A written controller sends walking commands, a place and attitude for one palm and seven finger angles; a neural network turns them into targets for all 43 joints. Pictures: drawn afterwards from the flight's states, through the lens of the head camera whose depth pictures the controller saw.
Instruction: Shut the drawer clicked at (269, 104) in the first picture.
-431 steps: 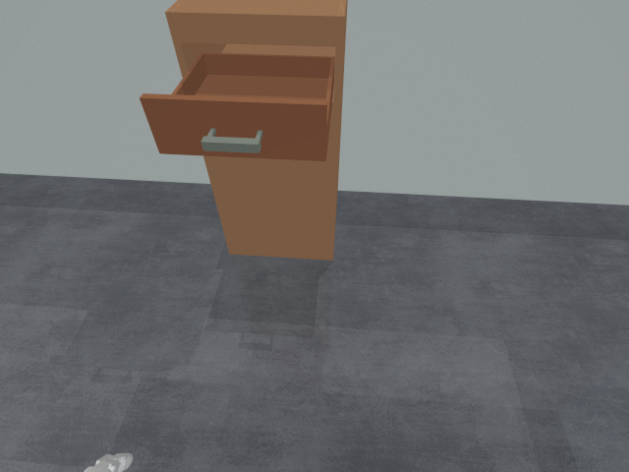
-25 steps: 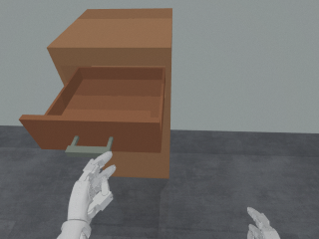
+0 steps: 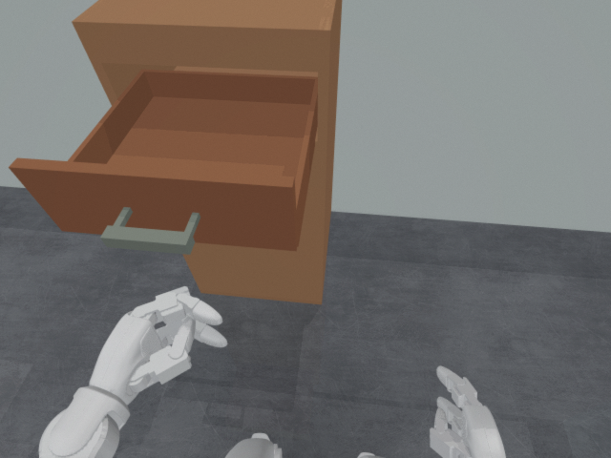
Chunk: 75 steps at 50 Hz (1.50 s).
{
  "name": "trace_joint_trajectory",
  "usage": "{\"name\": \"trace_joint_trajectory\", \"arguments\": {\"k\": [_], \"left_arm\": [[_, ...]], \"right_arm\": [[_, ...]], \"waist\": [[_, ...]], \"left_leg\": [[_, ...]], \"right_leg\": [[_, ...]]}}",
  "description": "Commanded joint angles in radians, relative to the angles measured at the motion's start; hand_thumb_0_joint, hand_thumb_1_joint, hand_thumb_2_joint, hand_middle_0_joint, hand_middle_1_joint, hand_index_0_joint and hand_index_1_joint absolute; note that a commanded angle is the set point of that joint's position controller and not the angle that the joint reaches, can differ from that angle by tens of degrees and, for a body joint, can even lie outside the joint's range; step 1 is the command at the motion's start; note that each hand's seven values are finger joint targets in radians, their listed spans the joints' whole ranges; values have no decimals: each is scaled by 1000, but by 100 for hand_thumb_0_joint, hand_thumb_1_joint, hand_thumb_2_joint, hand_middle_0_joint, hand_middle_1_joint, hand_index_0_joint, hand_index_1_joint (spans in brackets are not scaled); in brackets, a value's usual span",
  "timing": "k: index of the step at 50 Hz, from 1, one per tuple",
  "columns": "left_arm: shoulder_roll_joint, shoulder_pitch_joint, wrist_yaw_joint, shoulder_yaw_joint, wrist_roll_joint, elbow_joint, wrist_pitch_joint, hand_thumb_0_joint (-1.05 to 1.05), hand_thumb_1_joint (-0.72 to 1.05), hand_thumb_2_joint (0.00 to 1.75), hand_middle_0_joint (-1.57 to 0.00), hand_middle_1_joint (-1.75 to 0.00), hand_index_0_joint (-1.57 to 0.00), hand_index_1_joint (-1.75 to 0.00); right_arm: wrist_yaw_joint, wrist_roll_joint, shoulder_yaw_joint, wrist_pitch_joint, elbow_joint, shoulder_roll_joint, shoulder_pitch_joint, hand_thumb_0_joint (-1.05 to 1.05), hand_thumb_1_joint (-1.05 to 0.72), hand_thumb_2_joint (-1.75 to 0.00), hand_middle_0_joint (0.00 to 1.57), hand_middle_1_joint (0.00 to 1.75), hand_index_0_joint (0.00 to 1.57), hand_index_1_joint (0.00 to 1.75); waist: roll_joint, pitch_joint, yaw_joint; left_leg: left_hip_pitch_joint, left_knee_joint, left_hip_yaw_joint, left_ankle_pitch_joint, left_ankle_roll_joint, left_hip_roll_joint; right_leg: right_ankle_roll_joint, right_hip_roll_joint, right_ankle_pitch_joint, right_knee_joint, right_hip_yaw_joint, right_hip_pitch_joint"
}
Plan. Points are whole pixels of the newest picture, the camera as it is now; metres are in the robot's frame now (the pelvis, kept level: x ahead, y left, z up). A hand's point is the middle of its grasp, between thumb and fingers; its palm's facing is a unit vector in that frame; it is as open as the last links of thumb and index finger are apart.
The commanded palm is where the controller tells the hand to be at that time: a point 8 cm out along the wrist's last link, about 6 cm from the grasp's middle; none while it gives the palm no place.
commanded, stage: raise the hand and make a fist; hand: left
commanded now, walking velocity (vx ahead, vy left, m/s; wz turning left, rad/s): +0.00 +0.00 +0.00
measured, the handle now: (154, 228) +0.40 +0.24 +0.07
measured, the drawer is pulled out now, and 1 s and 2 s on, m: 0.29 0.29 0.29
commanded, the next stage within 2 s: bring the fist close to the handle in 1.12 s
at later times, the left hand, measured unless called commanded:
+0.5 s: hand (97, 337) +0.21 +0.21 +0.14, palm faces -0.03 -1.00 -0.07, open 3.1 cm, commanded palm +0.17 +0.26 +0.15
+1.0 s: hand (104, 333) +0.21 +0.20 +0.15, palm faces -0.09 -0.99 -0.08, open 3.3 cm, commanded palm +0.17 +0.26 +0.17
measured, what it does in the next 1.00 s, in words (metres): stands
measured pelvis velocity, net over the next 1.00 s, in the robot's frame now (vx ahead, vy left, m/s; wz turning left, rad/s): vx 0.02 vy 0.04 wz -0.01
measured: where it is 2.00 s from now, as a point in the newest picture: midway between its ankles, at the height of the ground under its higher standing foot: outside the picture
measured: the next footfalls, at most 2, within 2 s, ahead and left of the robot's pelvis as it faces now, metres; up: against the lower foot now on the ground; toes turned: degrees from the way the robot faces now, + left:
none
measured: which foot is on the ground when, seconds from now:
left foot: down 0.00-1.00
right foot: down 0.00-1.00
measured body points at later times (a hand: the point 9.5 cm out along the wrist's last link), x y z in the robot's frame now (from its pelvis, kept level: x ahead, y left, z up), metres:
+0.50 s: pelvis +0.03 +0.04 +0.03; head +0.04 +0.04 +0.48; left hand +0.21 +0.27 +0.15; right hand +0.25 -0.18 -0.01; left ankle +0.05 +0.11 -0.68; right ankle +0.01 -0.06 -0.68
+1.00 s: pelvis +0.02 +0.04 +0.04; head +0.01 +0.03 +0.49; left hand +0.21 +0.25 +0.16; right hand +0.20 -0.18 -0.02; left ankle +0.05 +0.11 -0.68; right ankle +0.01 -0.06 -0.68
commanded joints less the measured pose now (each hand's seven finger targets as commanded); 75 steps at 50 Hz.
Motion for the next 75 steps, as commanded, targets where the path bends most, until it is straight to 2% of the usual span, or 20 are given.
{"name": "trace_joint_trajectory", "arguments": {"k": [1,3,5,8,10,13,17,19,20,26,29,35,44,49,55,59,63,69,73,75], "left_arm": [[139,164,168,334,-105,-306,19,0,90,90,-100,-117,-100,-117],[113,224,214,343,-105,-340,-35,0,90,90,-104,-121,-104,-121],[122,284,198,322,-60,-349,-93,0,90,90,-108,-125,-108,-125],[89,282,110,221,-19,-318,-144,0,90,90,-114,-132,-114,-132],[41,249,38,147,-48,-319,-142,0,90,90,-118,-136,-118,-136],[56,220,-22,147,-101,-380,-134,0,90,90,-124,-143,-124,-143],[117,188,55,211,-72,-490,-150,0,90,90,-132,-151,-132,-151],[119,195,114,218,-39,-512,-142,0,90,90,-136,-156,-136,-156],[71,227,127,183,-31,-513,-129,0,90,90,-138,-158,-138,-158],[28,217,108,92,-5,-505,43,0,90,90,-140,-160,-140,-160],[62,143,100,97,-2,-531,114,0,90,90,-140,-160,-140,-160],[79,12,151,135,-8,-651,125,0,90,90,-140,-160,-140,-160],[34,97,135,80,5,-543,185,0,90,90,-140,-160,-140,-160],[124,126,177,203,8,-603,144,0,90,90,-140,-160,-140,-160],[98,98,166,209,-35,-553,84,0,90,90,-140,-160,-140,-160],[86,126,108,184,-47,-477,92,0,90,90,-140,-160,-140,-160],[133,85,65,237,-62,-411,90,0,90,90,-140,-160,-140,-160],[177,-28,53,310,-82,-329,18,0,90,90,-140,-160,-140,-160],[149,-97,22,257,-78,-278,-26,0,90,90,-140,-160,-140,-160],[156,-116,10,258,-74,-224,-33,0,90,90,-140,-160,-140,-160]], "right_arm": [[-19,5,-100,-36,-193,-106,-134,0,-90,-90,20,30,20,30],[-8,4,-111,-40,-169,-100,-117,0,-90,-90,20,30,20,30],[3,0,-123,-46,-156,-108,-106,0,-90,-90,20,30,20,30],[18,1,-129,-81,-148,-136,-84,0,-90,-90,20,30,20,30],[14,13,-130,-115,-153,-152,-66,0,-90,-90,20,30,20,30],[-2,21,-131,-174,-157,-174,-47,0,-90,-90,20,30,20,30],[-3,5,-134,-200,-133,-170,-39,0,-90,-90,20,30,20,30],[7,-1,-129,-193,-125,-161,-52,0,-90,-90,20,30,20,30],[12,1,-126,-185,-133,-150,-51,0,-90,-90,20,30,20,30],[24,10,-100,-139,-172,-154,-104,0,-90,-90,20,30,20,30],[13,11,-82,-130,-183,-159,-126,0,-90,-90,20,30,20,30],[9,3,-54,-136,-180,-146,-124,0,-90,-90,20,30,20,30],[21,9,-64,-152,-165,-159,-130,0,-90,-90,20,30,20,30],[19,2,-73,-155,-156,-151,-129,0,-90,-90,20,30,20,30],[10,10,-75,-177,-131,-158,-117,0,-90,-90,20,30,20,30],[3,14,-78,-203,-120,-167,-124,0,-90,-90,20,30,20,30],[-12,14,-82,-212,-106,-175,-118,0,-90,-90,20,30,20,30],[-21,6,-82,-206,-69,-177,-111,0,-90,-90,20,30,20,30],[-17,4,-81,-216,-65,-182,-99,0,-90,-90,20,30,20,30],[-16,2,-86,-211,-55,-190,-89,0,-90,-90,20,30,20,30]], "waist": [[-108,-229,101],[-105,-189,92],[-99,-165,83],[-40,-95,24],[-76,-82,-9],[-73,-159,-6],[-24,-192,21],[13,-177,37],[25,-162,40],[12,-60,36],[-16,-14,34],[53,-36,40],[-1,-18,43],[-13,-58,66],[30,-4,43],[-24,9,37],[-86,7,35],[-37,2,27],[4,-31,8],[-39,-35,2]], "left_leg": [[122,-163,-43,147,14,-26],[143,-183,-38,212,9,-21],[152,-190,-31,268,15,-20],[177,-188,-23,253,26,-23],[212,-184,-33,232,30,-19],[286,-203,-47,238,35,-20],[385,-264,-59,312,38,-11],[411,-286,-66,329,32,-5],[425,-300,-69,350,26,0],[415,-365,-84,291,17,13],[410,-400,-98,218,18,17],[470,-461,-138,138,1,25],[447,-478,-128,119,2,16],[460,-467,-102,183,3,10],[453,-445,-75,153,11,2],[437,-423,-64,159,24,-7],[412,-398,-49,182,29,-19],[394,-356,-37,191,25,-25],[399,-338,-34,205,27,-31],[373,-324,-37,203,28,-31]], "right_leg": [[113,-113,192,-310,263,299],[126,-104,420,-278,237,310],[140,-98,583,-249,224,303],[157,-92,534,-274,213,195],[165,-88,468,-312,224,159],[139,-72,403,-332,198,180],[76,-34,374,-292,97,182],[62,-29,352,-282,74,177],[59,-26,351,-279,61,172],[61,-26,311,-332,49,195],[60,-21,260,-361,48,205],[56,-21,189,-376,43,221],[58,-26,198,-403,46,255],[52,-24,209,-412,46,280],[55,-23,186,-442,63,251],[61,-30,208,-471,92,260],[75,-43,226,-494,137,270],[95,-70,234,-511,195,273],[100,-81,279,-491,205,282],[116,-88,300,-487,225,278]]}}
